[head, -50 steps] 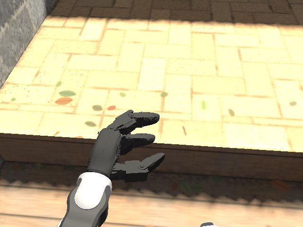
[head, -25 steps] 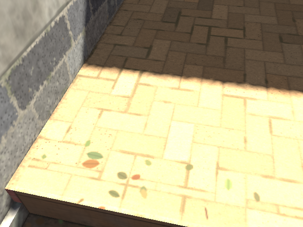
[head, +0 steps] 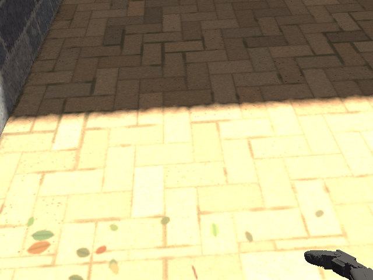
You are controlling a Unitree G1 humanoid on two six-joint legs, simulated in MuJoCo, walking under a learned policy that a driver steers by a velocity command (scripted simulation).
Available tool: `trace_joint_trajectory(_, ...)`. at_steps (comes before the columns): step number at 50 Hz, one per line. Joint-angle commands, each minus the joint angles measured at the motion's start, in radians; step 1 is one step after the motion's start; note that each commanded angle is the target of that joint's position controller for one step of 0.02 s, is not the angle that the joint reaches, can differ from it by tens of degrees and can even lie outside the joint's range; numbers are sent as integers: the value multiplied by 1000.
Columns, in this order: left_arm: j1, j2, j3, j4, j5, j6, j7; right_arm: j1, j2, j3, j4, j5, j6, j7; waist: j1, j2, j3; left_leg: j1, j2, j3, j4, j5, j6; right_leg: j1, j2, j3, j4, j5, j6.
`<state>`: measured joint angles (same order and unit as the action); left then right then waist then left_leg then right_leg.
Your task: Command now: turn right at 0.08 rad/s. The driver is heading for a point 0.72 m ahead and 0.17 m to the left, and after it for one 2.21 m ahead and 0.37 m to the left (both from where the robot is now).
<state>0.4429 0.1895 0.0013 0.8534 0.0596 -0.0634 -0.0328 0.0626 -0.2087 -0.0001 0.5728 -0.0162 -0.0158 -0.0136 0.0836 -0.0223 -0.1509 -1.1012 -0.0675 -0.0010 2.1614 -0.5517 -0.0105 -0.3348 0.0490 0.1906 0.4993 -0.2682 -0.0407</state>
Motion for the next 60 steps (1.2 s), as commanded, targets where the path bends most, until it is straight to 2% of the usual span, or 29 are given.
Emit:
trace_joint_trajectory(1, -35, 163, 18, -95, 3, -13, 6, -34, -40, 22, -30, -18, -11, 41, -15, -69, 72, -140, 77, -13, 21, 103, 22, 52, -261, 178, -181, 63, -202)
trace_joint_trajectory(4, 72, 185, 6, -54, -6, -16, 7, -112, -57, 30, -37, -30, -17, 49, 26, -91, 91, -331, 125, -33, -148, 94, 26, 187, -311, 241, -223, -213, -203)
trace_joint_trajectory(8, 181, 188, 2, 48, 47, -22, -13, -165, 1, 59, 0, -33, -23, 59, 66, -155, 140, -593, 181, -38, -256, 178, 104, 398, -424, 236, -322, -345, -199)
trace_joint_trajectory(10, -92, 294, 41, -34, 2, -17, -49, -305, -81, 49, -51, -24, 2, 91, -35, -99, 121, 64, 136, 121, -659, -254, 122, -104, -415, 60, -559, -285, -169)
trace_joint_trajectory(12, -303, 367, 52, -73, 19, -38, -69, 16, -93, 37, 40, 15, 21, 114, -206, -221, 86, 446, 76, 108, -541, -4, 70, -187, -418, -120, -576, 139, -120)
trace_joint_trajectory(14, -289, 367, 62, -87, 12, -42, -61, 77, -172, 4, 63, 15, -9, 126, -164, -214, 35, 386, -55, 143, -825, -133, 99, 137, -367, -222, -385, 579, -137)
trace_joint_trajectory(15, -71, 316, 78, -22, -105, -9, 20, 246, -78, -8, 77, -10, 24, 56, -201, -143, -67, 574, -130, 218, -937, -316, 176, 221, -295, -393, -83, 1111, -138)
trace_joint_trajectory(16, -92, 272, 66, -51, -91, -1, 46, 373, -126, -19, 117, -2, 25, 33, -251, -75, -47, 692, -88, -103, -1138, -333, 238, 67, -307, -341, 249, 1093, -98)
trace_joint_trajectory(17, -212, 227, 62, -162, -73, -3, 23, 466, -254, -61, 139, -4, 37, -3, -304, 282, -38, 761, 67, -755, -1608, -762, 342, -248, -163, -321, 605, 571, -32)
trace_joint_trajectory(18, -393, 123, 45, -236, 14, -19, 1, 376, -279, -69, 142, 25, 39, -20, -278, 368, 88, 687, 109, -1153, -1923, -772, 348, -465, -32, -150, 962, 111, -14)
trace_joint_trajectory(20, -453, -12, -6, -339, 38, -38, -10, 263, -178, -52, 137, 17, 30, -25, -171, 220, 154, 605, 96, -1004, -1832, -384, 302, -619, -23, -75, 1413, 99, 18)
trace_joint_trajectory(23, -447, -44, -31, -385, 58, -36, -2, 325, -84, -53, 221, -14, -30, -16, -111, 112, 183, 621, 34, -686, -1721, -170, 271, -709, -58, -56, 1458, -84, -14)
trace_joint_trajectory(25, -481, -52, -31, -397, 30, -17, 8, 369, -51, -61, 258, -5, -53, -15, -109, 51, 222, 731, 75, -633, -1736, -174, 279, -870, -67, -59, 1466, -198, -14)
trace_joint_trajectory(29, -450, -15, 4, -348, -42, 15, 22, 429, -90, -75, 265, -17, -86, -23, -133, 62, 214, 986, 222, -436, -1909, 11, 303, -1095, -22, -175, 1755, -164, -31)
trace_joint_trajectory(34, -601, -12, -7, -457, -65, 88, -2, 449, -99, -57, 317, -27, -90, -29, -73, 42, 244, 944, 295, 36, -2341, 287, 198, -845, -16, -319, 1321, -226, -104)
trace_joint_trajectory(36, -489, -18, 0, -371, -70, 133, -25, 369, -98, -45, 262, 39, -71, -61, 1, -46, 85, 852, 231, 251, -2205, 1057, 165, -294, 86, -481, 1044, -187, -134)
trace_joint_trajectory(37, -444, -33, 2, -352, -78, 141, -29, 428, -205, -64, 240, 67, -77, -70, 8, 27, 43, 887, 270, 236, -2069, 1567, 186, -142, 134, -529, 960, -213, -113)
trace_joint_trajectory(39, -219, 55, 49, -295, -78, 158, 0, 335, -288, -93, 185, 27, -56, -56, 110, 232, -49, 1182, 359, 195, -1669, 2197, 191, -165, 155, -501, 849, -469, -127)
trace_joint_trajectory(41, -76, 168, 102, -257, -63, 120, -2, 199, -248, -95, 111, 48, -42, -14, 191, 194, -80, 1107, 296, 200, -1000, 2021, 172, -24, 146, -200, 505, -492, -250)
trace_joint_trajectory(42, -94, 223, 123, -218, -71, 119, 2, 55, -144, -76, -7, 47, -65, 11, 162, -150, 6, 548, 9, 141, -560, 1078, 110, 52, -12, 427, 127, -774, -394)
trace_joint_trajectory(43, -191, 168, 103, -229, -70, 93, 3, -35, -40, -39, -84, -32, -118, 44, 57, -105, 86, 339, -81, -105, -294, 511, 99, -2, -63, 850, -134, -736, -427)
trace_joint_trajectory(44, -215, 137, 96, -208, -67, 77, 19, -6, 36, -23, -147, -52, -143, 56, -38, -7, 121, 278, -59, -187, -198, 469, 71, -59, -103, 970, -234, -599, -385)
trace_joint_trajectory(46, -88, 96, 90, -105, -8, 12, 55, -62, 58, 11, -202, -65, -146, 50, -45, 96, 180, 126, -20, -194, -41, 302, 83, -100, -96, 811, -129, -396, -377)
trace_joint_trajectory(48, -58, 67, 74, -39, -3, -29, 64, -98, 72, 38, -200, -83, -105, 22, -79, 126, 203, 1, 39, -207, -5, 79, 88, -118, -21, 540, -66, -198, -315)
trace_joint_trajectory(51, -140, 185, 89, -89, -35, -52, 39, -235, -119, 10, -259, -34, -85, -1, -105, 267, 383, 289, 149, -82, -877, 116, 12, -380, -14, 388, -342, 35, -270)
trace_joint_trajectory(56, -38, 275, 139, -56, -80, -15, 62, -100, -48, 25, -136, 11, -72, 33, -35, 10, 57, 871, 20, -14, -1508, 680, 41, -35, 65, 186, -114, 659, -126)
trace_joint_trajectory(57, 85, 201, 95, -18, 54, -79, -34, -2, 90, 70, -133, 4, -21, 107, -81, -17, -56, 1283, 66, -117, -1673, 812, -12, -160, 177, 92, -36, 764, -45)
trace_joint_trajectory(59, -88, 184, 99, -112, 15, -90, -99, 493, -154, -39, 38, 16, 5, 118, -272, 72, -30, 1583, 207, -119, -1743, 1108, 76, -295, 166, 160, 273, 569, 9)
trace_joint_trajectory(60, -49, 92, 79, -151, -75, -80, -96, 587, -201, -67, 29, -31, -5, 92, -287, 220, -158, 1721, 402, -220, -1620, 1433, 238, -339, 216, 83, 649, -77, 53)
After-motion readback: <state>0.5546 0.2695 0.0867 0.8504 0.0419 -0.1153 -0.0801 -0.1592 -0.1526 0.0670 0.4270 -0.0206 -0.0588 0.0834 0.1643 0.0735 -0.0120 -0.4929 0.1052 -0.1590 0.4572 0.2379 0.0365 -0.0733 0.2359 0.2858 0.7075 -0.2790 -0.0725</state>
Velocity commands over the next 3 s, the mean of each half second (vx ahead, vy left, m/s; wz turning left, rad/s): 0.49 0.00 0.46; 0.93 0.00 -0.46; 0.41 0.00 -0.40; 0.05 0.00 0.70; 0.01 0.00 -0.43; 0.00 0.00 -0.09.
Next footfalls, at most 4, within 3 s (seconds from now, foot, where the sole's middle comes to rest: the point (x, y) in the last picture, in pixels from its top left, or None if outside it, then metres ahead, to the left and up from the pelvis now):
0.30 left None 0.14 0.23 -0.60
0.80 right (138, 247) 0.51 0.22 -0.43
1.20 left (86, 148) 0.88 0.48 -0.43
1.54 right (165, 136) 0.95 0.20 -0.43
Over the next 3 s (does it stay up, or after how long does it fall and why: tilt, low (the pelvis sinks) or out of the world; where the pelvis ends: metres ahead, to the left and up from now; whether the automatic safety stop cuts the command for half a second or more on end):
stays up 0.89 0.31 0.34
